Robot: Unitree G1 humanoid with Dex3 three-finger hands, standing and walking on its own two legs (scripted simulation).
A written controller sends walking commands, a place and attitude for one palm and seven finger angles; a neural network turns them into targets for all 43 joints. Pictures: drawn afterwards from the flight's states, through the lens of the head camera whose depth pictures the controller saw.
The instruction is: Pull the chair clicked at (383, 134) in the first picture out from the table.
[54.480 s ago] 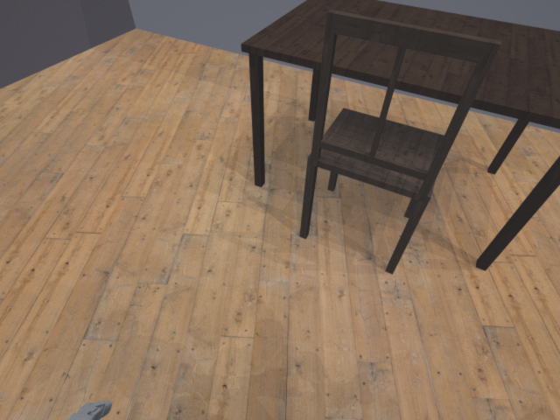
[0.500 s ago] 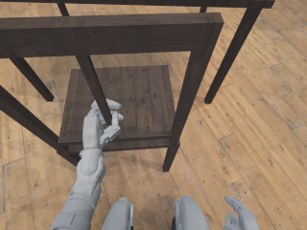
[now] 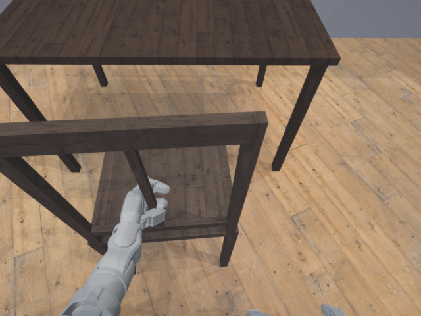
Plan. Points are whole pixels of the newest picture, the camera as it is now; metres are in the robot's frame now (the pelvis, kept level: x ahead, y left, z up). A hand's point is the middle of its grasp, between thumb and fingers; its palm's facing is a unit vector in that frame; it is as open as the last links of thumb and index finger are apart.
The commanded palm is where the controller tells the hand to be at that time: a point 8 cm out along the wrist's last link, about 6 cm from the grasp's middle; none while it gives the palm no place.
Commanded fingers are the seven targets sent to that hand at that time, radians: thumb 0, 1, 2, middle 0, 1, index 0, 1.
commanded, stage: step backward, pulling the chair out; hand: left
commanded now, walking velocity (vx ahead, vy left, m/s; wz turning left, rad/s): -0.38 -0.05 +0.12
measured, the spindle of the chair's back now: (148, 195) +0.36 +0.13 -0.03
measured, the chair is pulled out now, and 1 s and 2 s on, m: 0.31 0.41 0.47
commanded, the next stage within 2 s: none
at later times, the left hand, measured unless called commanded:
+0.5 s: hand (156, 252) +0.25 +0.11 -0.06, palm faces -0.04 -0.99 -0.15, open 5.0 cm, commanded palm +0.25 +0.16 -0.05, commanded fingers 0.00 0.90 0.90 -0.50 -1.45 -0.50 -1.45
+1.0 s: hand (149, 260) +0.23 +0.12 -0.06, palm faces -0.02 -0.98 -0.21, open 5.1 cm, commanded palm +0.22 +0.17 -0.05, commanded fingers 0.00 0.90 0.90 -0.50 -1.45 -0.50 -1.45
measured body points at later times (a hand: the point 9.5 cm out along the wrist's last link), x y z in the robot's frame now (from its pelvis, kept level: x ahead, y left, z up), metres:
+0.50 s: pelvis -0.06 +0.00 +0.01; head +0.00 -0.02 +0.46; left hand +0.25 +0.16 -0.04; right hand +0.05 -0.26 -0.12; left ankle -0.01 +0.13 -0.72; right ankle +0.02 -0.14 -0.72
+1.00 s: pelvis -0.09 +0.00 +0.00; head -0.03 -0.01 +0.45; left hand +0.23 +0.17 -0.04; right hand +0.00 -0.27 -0.12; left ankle -0.01 +0.13 -0.72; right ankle +0.02 -0.14 -0.72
